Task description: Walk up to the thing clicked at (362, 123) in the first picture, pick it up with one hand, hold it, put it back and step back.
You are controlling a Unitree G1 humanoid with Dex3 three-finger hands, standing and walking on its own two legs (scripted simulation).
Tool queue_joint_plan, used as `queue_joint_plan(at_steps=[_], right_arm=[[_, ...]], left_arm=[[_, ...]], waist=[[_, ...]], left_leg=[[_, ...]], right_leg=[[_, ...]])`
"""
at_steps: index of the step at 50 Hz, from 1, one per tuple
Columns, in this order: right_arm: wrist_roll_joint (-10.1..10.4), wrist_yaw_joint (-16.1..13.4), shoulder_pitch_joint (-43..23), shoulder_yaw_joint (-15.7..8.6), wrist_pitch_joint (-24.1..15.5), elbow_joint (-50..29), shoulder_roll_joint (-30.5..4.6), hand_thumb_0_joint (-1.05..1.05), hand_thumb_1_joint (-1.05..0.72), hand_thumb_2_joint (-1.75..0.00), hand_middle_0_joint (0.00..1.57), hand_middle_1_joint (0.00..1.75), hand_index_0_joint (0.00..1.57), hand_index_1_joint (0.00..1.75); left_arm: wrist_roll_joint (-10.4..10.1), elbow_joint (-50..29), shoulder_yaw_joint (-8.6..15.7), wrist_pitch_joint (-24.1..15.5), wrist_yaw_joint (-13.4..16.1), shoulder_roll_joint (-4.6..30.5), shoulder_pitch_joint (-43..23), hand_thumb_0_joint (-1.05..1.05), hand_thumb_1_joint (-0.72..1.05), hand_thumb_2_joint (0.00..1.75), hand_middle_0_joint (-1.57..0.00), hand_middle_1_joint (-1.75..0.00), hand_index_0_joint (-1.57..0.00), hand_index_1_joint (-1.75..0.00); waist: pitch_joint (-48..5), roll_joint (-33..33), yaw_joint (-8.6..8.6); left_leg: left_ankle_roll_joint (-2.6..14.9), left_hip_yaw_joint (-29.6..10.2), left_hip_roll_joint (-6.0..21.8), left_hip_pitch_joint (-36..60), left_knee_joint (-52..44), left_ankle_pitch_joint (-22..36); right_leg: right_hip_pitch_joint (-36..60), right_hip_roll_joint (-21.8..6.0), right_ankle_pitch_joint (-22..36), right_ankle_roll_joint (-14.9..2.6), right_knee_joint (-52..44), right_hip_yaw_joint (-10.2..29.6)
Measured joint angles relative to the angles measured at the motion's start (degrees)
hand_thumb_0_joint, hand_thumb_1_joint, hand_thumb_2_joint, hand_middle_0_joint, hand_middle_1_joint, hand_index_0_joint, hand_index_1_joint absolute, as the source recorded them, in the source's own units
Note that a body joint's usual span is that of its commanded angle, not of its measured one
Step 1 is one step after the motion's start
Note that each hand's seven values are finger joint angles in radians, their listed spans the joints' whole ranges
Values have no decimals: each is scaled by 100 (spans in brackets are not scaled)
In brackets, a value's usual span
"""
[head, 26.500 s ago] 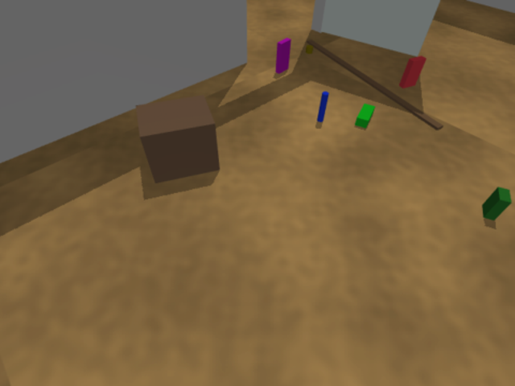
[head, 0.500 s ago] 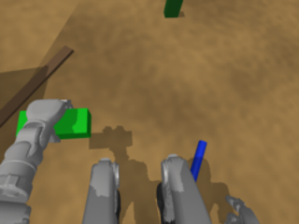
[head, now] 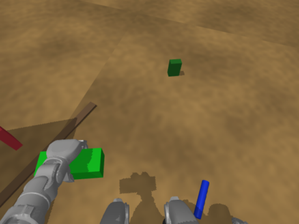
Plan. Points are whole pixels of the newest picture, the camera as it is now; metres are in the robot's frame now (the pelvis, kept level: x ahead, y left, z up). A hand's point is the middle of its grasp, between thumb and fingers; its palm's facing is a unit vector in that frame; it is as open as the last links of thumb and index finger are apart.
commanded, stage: lift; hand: left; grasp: from above
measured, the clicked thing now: (72, 164) +0.33 +0.24 -0.13
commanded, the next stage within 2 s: hold in 0.44 s
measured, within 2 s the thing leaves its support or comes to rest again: neither
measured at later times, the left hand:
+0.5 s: hand (66, 146) +0.34 +0.22 -0.02, palm faces -0.49 -0.08 -0.87, open 10.5 cm
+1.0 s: hand (59, 140) +0.34 +0.22 +0.03, palm faces -0.49 -0.05 -0.87, open 10.5 cm
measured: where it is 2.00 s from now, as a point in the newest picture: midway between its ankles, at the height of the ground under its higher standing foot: outside the picture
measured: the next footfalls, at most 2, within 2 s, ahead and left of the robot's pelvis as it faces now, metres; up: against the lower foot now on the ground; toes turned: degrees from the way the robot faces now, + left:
none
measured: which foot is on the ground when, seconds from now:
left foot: down 0.00-1.00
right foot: down 0.00-1.00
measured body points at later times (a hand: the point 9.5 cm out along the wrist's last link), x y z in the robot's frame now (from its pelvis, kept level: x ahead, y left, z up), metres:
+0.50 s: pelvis +0.04 +0.00 +0.07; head +0.10 +0.00 +0.52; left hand +0.37 +0.22 +0.03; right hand +0.13 -0.27 -0.05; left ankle +0.05 +0.10 -0.63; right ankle +0.06 -0.14 -0.63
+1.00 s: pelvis +0.05 +0.00 +0.09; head +0.08 +0.00 +0.54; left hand +0.37 +0.22 +0.08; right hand +0.16 -0.27 -0.02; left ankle +0.05 +0.10 -0.63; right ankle +0.06 -0.14 -0.63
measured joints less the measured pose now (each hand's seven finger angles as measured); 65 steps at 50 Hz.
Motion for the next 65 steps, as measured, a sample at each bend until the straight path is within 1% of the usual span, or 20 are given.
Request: queue_joint_plan(at_steps=[7, 14, 18, 23, 28, 35, 40, 48, 54, 61, 65], right_arm=[[-20, 28, 21, -43, -76, 132, -17, 1, -90, -90, 20, 30, 20, 30], [-23, 44, 19, -84, -47, 165, -18, 1, -90, -90, 20, 30, 20, 30], [-20, 47, 1, -116, -4, 150, -17, 1, -90, -90, 20, 30, 20, 30], [-7, 44, 3, -144, 67, 97, -25, 1, -90, -90, 20, 30, 20, 30], [1, 39, 1, -158, 134, 67, -38, 1, -90, -90, 20, 30, 20, 30], [4, 46, -60, -178, 184, 90, -59, 1, -90, -90, 20, 30, 20, 30], [9, 65, -89, -197, 208, 77, -77, 1, -89, -89, 20, 30, 20, 30], [32, 95, -71, -208, 275, -19, -98, 1, -89, -89, 20, 30, 20, 30], [55, 68, -79, -174, 322, -75, -99, 1, -89, -89, 20, 30, 20, 30], [64, 57, -138, -139, 319, -98, -92, 1, -89, -89, 20, 30, 20, 30], [69, 47, -176, -128, 313, -91, -87, 1, -89, -89, 20, 30, 20, 30]], left_arm=[[69, 86, -123, 117, 261, -185, 30, 0, -9, 59, -66, -62, -66, -61], [1, 118, -156, 305, 338, -310, 15, 0, -9, 59, -66, -62, -66, -61], [-39, 132, -177, 385, 274, -327, 26, 0, -9, 59, -66, -62, -66, -61], [-129, 24, -191, 389, 139, -344, 142, 0, -9, 59, -66, -62, -66, -61], [-73, -94, -232, 315, 70, -352, 292, 0, -9, 59, -67, -61, -66, -60], [37, -209, -291, 280, 53, -334, 388, 0, -9, 59, -67, -61, -66, -60], [6, -227, -299, 294, -26, -303, 351, 0, -9, 59, -67, -61, -66, -60], [-48, -356, -320, 323, -299, -292, 402, 0, -9, 59, -66, -62, -66, -60], [-38, -507, -333, 227, -441, -306, 517, 0, -9, 59, -66, -62, -66, -60], [-26, -533, -338, 200, -397, -322, 538, 0, -9, 59, -66, -62, -66, -60], [-42, -561, -346, 196, -437, -299, 537, 0, -9, 59, -66, -62, -66, -61]], waist=[[180, -39, 54], [298, -61, 86], [346, -59, 96], [414, -51, 118], [436, -64, 156], [453, -78, 202], [469, -61, 218], [483, -21, 257], [538, -15, 297], [644, 1, 340], [692, 4, 351]], left_leg=[[-7, 58, -3, 856, -796, 213], [-15, 100, -15, 1617, -1533, 410], [-23, 121, -17, 1981, -1886, 501], [-23, 128, -26, 2394, -2283, 607], [-24, 134, -39, 2709, -2584, 681], [-20, 142, -52, 3068, -2884, 755], [-16, 155, -62, 3301, -3074, 817], [-2, 196, -67, 3583, -3314, 922], [1, 219, -77, 3735, -3450, 1013], [-2, 225, -88, 3866, -3588, 1136], [-7, 223, -92, 3933, -3670, 1209]], right_leg=[[828, -12, 210, -6, -765, 60], [1565, -30, 395, -16, -1468, 103], [1915, -36, 481, -24, -1802, 125], [2325, -49, 581, -25, -2189, 133], [2634, -64, 646, -27, -2475, 140], [2991, -80, 717, -23, -2772, 148], [3220, -91, 779, -19, -2957, 162], [3483, -98, 888, -10, -3183, 203], [3617, -109, 972, -9, -3294, 227], [3735, -121, 1082, -10, -3404, 234], [3796, -125, 1143, -14, -3469, 233]])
